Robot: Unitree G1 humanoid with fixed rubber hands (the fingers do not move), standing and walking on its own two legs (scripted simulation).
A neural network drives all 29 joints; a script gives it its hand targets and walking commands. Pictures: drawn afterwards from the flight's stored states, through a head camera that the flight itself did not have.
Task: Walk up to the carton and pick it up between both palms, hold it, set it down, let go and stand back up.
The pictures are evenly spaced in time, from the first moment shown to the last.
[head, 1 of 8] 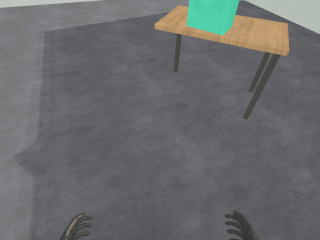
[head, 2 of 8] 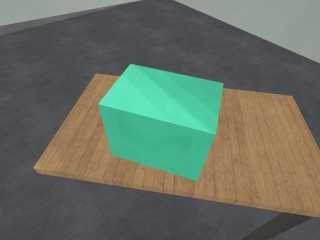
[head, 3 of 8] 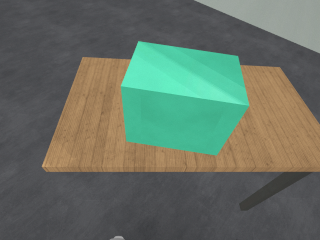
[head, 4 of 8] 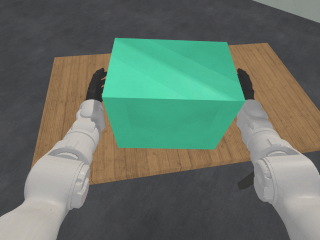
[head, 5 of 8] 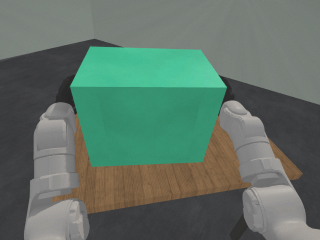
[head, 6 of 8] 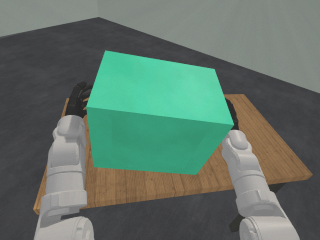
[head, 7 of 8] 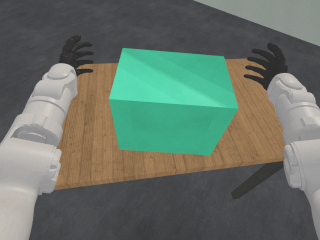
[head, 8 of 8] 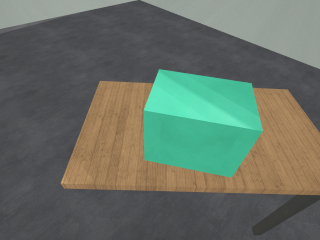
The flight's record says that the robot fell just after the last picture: no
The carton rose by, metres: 0.19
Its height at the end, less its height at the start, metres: +0.00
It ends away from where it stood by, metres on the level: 0.02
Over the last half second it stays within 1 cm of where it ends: yes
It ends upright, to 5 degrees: yes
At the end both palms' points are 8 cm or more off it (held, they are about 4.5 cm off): yes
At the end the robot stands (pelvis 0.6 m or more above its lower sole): yes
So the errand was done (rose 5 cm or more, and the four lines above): yes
